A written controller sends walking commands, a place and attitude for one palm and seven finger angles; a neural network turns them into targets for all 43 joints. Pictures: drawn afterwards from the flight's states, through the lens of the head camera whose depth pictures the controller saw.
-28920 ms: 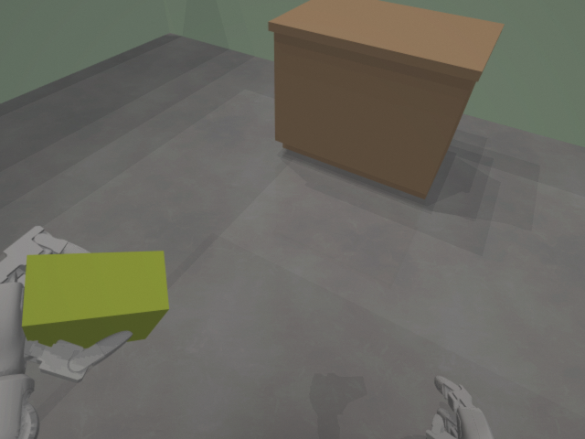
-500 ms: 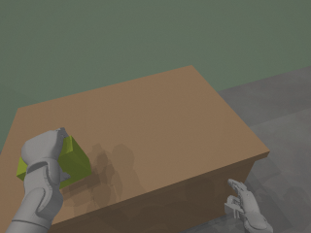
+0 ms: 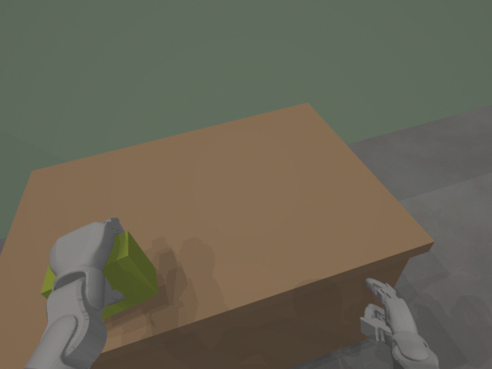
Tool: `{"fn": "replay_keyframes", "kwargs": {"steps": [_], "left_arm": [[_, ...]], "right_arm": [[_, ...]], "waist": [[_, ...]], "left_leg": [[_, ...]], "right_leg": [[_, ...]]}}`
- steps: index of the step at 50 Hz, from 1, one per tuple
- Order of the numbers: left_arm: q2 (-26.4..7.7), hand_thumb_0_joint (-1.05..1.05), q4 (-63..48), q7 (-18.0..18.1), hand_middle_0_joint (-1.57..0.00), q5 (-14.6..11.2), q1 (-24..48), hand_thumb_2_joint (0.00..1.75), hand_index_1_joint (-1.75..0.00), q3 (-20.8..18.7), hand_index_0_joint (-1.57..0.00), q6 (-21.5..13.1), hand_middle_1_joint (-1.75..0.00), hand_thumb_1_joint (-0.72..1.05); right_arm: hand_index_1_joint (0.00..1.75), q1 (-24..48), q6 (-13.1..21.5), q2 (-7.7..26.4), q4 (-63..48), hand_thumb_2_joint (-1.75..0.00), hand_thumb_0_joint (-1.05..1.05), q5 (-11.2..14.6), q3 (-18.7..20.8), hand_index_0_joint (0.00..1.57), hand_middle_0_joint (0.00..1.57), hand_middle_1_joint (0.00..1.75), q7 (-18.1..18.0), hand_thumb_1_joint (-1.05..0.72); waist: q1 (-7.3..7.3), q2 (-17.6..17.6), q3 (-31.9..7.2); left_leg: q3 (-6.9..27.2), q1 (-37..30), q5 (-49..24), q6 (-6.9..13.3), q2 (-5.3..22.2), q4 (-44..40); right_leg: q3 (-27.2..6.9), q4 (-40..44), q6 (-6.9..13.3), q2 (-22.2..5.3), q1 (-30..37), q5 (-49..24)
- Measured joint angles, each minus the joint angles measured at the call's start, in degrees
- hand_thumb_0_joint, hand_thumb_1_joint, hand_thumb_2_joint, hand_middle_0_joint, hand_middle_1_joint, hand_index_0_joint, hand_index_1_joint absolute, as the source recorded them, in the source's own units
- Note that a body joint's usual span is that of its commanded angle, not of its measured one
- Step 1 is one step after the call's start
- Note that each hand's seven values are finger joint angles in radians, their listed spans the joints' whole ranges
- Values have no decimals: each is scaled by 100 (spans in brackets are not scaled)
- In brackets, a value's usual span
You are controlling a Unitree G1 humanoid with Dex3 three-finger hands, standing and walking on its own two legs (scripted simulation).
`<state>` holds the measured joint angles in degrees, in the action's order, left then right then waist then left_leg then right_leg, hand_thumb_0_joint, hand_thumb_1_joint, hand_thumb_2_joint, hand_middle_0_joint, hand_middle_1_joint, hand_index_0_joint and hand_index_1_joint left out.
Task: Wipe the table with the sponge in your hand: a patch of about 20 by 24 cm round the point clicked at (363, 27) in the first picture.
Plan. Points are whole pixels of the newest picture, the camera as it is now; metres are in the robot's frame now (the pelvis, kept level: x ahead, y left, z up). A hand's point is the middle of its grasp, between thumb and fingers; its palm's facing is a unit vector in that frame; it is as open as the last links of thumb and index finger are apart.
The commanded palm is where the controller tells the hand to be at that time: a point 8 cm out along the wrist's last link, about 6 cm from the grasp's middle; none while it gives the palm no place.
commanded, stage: move the sponge above the wiping area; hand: left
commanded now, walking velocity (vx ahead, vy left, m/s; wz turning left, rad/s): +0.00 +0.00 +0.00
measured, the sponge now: (111, 285) +0.23 +0.28 +0.02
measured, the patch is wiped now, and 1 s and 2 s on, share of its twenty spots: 0.00 0.00 0.10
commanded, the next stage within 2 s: lower the sponge onto the table in 0.70 s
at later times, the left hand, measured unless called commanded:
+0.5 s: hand (122, 274) +0.24 +0.25 +0.05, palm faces -0.12 -0.18 -0.98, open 10.2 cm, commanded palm +0.21 +0.27 +0.14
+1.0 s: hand (126, 278) +0.23 +0.24 +0.05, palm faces -0.09 -0.15 -0.98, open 10.1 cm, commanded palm +0.21 +0.26 +0.14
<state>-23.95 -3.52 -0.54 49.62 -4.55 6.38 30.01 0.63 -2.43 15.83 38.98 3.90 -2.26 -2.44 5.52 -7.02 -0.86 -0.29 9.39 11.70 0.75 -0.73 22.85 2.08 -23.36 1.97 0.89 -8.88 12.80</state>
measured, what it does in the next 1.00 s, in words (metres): stands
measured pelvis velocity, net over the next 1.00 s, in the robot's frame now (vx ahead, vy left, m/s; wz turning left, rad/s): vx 0.00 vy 0.00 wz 0.00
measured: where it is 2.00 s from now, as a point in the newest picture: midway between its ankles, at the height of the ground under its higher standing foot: outside the picture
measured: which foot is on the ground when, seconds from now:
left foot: down 0.00-1.00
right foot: down 0.00-1.00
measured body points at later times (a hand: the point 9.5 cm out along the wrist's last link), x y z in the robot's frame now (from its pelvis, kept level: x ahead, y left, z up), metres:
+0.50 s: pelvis -0.01 +0.00 +0.00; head -0.01 -0.04 +0.45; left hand +0.24 +0.26 +0.10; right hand +0.25 -0.20 -0.08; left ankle +0.01 +0.11 -0.74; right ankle +0.00 -0.10 -0.74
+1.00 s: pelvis +0.00 +0.00 +0.00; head -0.01 -0.04 +0.45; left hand +0.23 +0.24 +0.10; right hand +0.25 -0.21 -0.08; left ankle +0.01 +0.11 -0.74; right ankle +0.00 -0.10 -0.74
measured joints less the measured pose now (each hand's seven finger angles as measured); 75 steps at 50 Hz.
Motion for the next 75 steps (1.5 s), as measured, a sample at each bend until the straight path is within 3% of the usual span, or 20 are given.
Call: {"fn": "replay_keyframes", "kwargs": {"steps": [4,9,14,20,22,25,30,33,36,39,42,47,50,53,58,61,64,67,70,75], "left_arm": [[77,0,-109,-151,-73,228,-297,104,-133,333,-73,-586,-133,-50],[-106,0,-213,471,-73,545,-285,104,-132,232,-74,-1319,-133,-50],[-241,0,94,785,-73,382,232,104,-132,-143,-74,-797,-133,-50],[-113,0,281,165,-72,116,429,104,-133,-53,-73,-18,-133,-50],[-16,0,265,-72,-72,153,338,104,-133,145,-73,-87,-134,-50],[116,0,138,-206,-72,246,123,104,-133,384,-73,-546,-133,-50],[33,0,-49,351,-73,541,-32,104,-132,379,-74,-1302,-133,-50],[-81,0,-23,778,-73,543,106,104,-132,157,-74,-1111,-133,-50],[-149,0,52,875,-73,334,260,104,-132,-145,-74,-585,-133,-50],[-187,0,110,594,-73,141,308,104,-132,-271,-73,5,-133,-50],[-127,0,115,180,-72,24,195,104,-133,-141,-73,212,-134,-50],[20,0,37,-212,-73,146,-46,104,-133,338,-73,-452,-134,-50],[25,0,-45,34,-73,404,-84,104,-132,459,-74,-1108,-133,-50],[-28,0,-56,498,-73,616,29,104,-132,387,-74,-1352,-133,-50],[-57,0,96,849,-73,378,339,104,-132,-22,-74,-668,-133,-50],[-53,0,213,616,-73,199,385,104,-133,-151,-73,-58,-133,-50],[-27,0,192,222,-72,104,173,104,-133,-72,-73,189,-134,-50],[25,0,127,-70,-72,127,-125,104,-133,123,-73,-44,-134,-50],[36,0,94,-84,-73,255,-310,104,-133,273,-73,-660,-133,-50],[-31,0,214,567,-73,592,-175,104,-132,227,-74,-1438,-133,-50]], "right_arm": [[30,-63,19,-14,-74,-90,1,-135,24,20,20,30,-79,-90],[30,-162,153,-143,75,-90,1,-230,64,20,20,30,-184,-90],[30,-66,123,-202,260,-90,1,-102,25,20,20,30,-125,-90],[30,37,20,-97,146,-90,1,7,-55,20,20,30,-60,-90],[30,23,17,-59,64,-90,1,-13,-57,20,20,30,-51,-90],[30,-41,56,-55,1,-90,1,-107,-38,20,20,30,-62,-90],[30,-180,141,-166,100,-90,1,-220,22,20,20,30,-143,-90],[30,-189,137,-193,202,-90,1,-172,49,20,20,30,-97,-90],[30,-112,69,-165,289,-90,1,-98,43,20,20,30,-16,-90],[30,-40,-26,-90,253,-90,1,-11,16,20,20,30,20,-90],[30,5,-44,12,116,-90,1,35,-3,20,20,30,-6,-90],[30,-33,87,50,-40,-90,1,-92,19,20,20,30,-126,-90],[30,-95,188,-42,12,-90,1,-200,43,20,20,30,-198,-90],[30,-122,228,-157,108,-90,1,-215,51,20,20,30,-196,-90],[30,-33,99,-250,250,-90,1,-94,-5,20,20,30,-34,-90],[30,32,-46,-199,229,-90,1,-19,-53,20,20,30,29,-90],[30,38,-116,-84,98,-90,1,16,-65,20,20,30,43,-90],[30,-6,-97,22,-7,-90,1,-36,-26,20,20,30,-2,-90],[30,-112,7,55,-12,-90,1,-141,44,20,20,30,-109,-90],[30,-239,204,-55,144,-90,1,-209,145,20,20,30,-243,-90]], "waist": [[120,111,76],[314,231,142],[273,171,120],[67,25,61],[39,13,62],[70,71,98],[213,226,137],[253,227,127],[215,170,91],[116,104,41],[50,37,47],[118,79,134],[233,151,160],[296,178,129],[225,142,45],[114,98,8],[20,58,12],[19,68,62],[122,139,124],[285,233,157]], "left_leg": [[1,13,44,6,3,78],[-9,-80,78,-32,68,99],[-3,-151,12,-44,73,-3],[41,-58,-93,3,-8,-93],[42,-1,-90,19,-23,-65],[14,21,-63,25,-21,-28],[-53,-72,-1,-18,47,-9],[-79,-135,12,-47,87,-26],[-85,-177,-3,-54,92,-65],[-33,-152,-31,-43,61,-86],[27,-75,-37,-22,29,-42],[68,8,-5,-11,14,60],[47,-40,18,-33,45,64],[12,-88,29,-63,86,42],[-41,-155,-9,-86,109,-63],[-28,-136,-35,-82,93,-92],[6,-57,-26,-63,69,-36],[27,14,12,-47,58,60],[40,33,50,-47,66,133],[42,20,74,-77,110,168]], "right_leg": [[-1,-61,7,4,-6,35],[-16,25,54,72,125,-2],[-14,140,49,78,203,-76],[29,142,-3,-2,92,-106],[31,101,-13,-17,32,-95],[2,43,-12,-16,-11,-67],[-69,51,41,55,63,-53],[-99,96,63,94,126,-71],[-107,125,59,100,161,-83],[-57,123,40,70,148,-75],[4,91,26,39,101,-60],[44,0,28,24,36,-19],[20,16,58,57,80,-20],[-18,61,86,98,122,-39],[-75,112,89,121,143,-72],[-63,108,78,106,116,-71],[-28,52,63,82,52,-47],[-7,-26,58,70,-3,-9],[5,-68,67,79,-5,16],[2,-22,102,125,39,-11]]}}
